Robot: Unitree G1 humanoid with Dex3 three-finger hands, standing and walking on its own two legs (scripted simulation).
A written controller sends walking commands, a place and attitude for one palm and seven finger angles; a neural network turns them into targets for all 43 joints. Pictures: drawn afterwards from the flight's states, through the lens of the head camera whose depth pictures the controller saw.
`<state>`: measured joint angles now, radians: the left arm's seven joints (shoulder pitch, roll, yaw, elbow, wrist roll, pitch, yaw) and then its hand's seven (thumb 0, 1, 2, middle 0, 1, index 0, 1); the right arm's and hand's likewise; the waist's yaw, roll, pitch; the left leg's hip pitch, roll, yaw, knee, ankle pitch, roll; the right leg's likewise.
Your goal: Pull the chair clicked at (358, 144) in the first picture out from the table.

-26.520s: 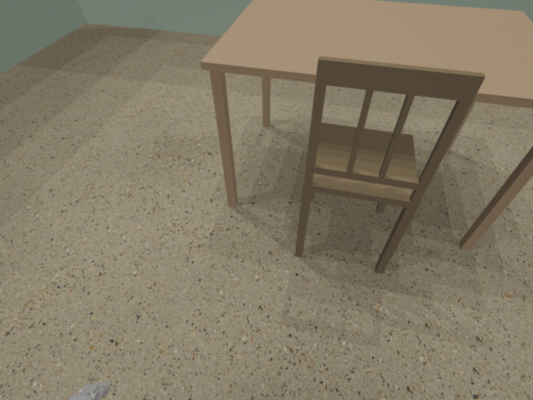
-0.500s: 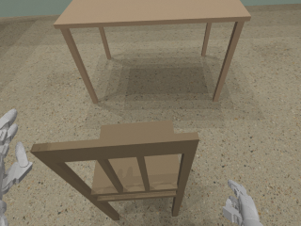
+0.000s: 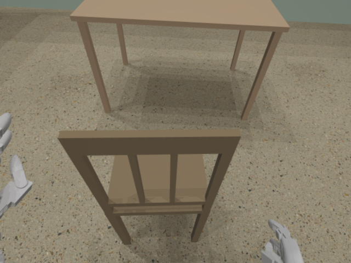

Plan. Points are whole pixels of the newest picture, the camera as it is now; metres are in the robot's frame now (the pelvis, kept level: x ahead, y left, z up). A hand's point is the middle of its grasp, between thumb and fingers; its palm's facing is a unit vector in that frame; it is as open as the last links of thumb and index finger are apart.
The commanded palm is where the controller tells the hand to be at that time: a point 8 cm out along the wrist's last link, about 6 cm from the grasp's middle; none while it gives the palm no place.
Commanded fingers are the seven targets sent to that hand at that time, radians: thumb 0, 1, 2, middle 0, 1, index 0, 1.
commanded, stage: step back with the hand held close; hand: left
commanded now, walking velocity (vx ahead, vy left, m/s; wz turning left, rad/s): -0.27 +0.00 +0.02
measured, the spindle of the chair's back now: (137, 180) +0.34 +0.14 -0.08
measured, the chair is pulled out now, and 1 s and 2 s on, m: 0.73 0.73 0.73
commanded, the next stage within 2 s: stop stepping back and stand still in 0.54 s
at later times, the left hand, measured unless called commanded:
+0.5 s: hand (10, 221) +0.14 +0.24 +0.18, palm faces +0.40 -0.77 -0.50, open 7.4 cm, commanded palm +0.08 +0.28 +0.19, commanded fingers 0.00 0.90 0.90 -0.20 -0.30 -0.20 -0.30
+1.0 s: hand out of the picture +0.04 +0.25 +0.17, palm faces +0.44 -0.77 -0.45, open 7.4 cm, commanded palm -0.01 +0.28 +0.19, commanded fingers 0.00 0.90 0.90 -0.20 -0.30 -0.20 -0.30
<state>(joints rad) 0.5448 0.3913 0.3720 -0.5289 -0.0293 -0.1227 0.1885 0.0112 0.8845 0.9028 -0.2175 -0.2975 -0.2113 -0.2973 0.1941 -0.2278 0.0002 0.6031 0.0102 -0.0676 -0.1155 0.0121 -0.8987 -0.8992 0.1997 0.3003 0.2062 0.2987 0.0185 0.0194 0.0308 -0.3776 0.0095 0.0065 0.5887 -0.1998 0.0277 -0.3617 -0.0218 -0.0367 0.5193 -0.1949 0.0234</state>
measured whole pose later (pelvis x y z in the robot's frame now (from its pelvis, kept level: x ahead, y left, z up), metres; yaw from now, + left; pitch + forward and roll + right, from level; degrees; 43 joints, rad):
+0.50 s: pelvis -0.06 -0.02 +0.01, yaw +0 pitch +2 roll +0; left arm 0.59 0.44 0.43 -0.56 -0.04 -0.21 0.15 0.01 0.88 0.90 -0.22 -0.30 -0.22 -0.30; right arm 0.15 -0.20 -0.03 0.67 0.00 -0.07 -0.09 0.01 -0.90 -0.90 0.20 0.30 0.21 0.30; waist 0.01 -0.03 -0.01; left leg -0.48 -0.03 -0.02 0.97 -0.42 -0.02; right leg -0.33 -0.02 0.00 0.50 -0.21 0.00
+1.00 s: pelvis -0.15 -0.02 +0.01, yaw -1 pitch +0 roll -2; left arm 0.56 0.40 0.42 -0.43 -0.06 -0.15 0.16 0.01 0.89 0.90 -0.22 -0.30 -0.21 -0.30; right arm 0.24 -0.20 0.02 0.66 0.02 -0.08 -0.07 0.01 -0.90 -0.90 0.20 0.30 0.21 0.30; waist 0.00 0.04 -0.04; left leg -0.35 0.03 -0.02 0.69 -0.38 0.00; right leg -0.25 0.00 -0.06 0.46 -0.20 0.00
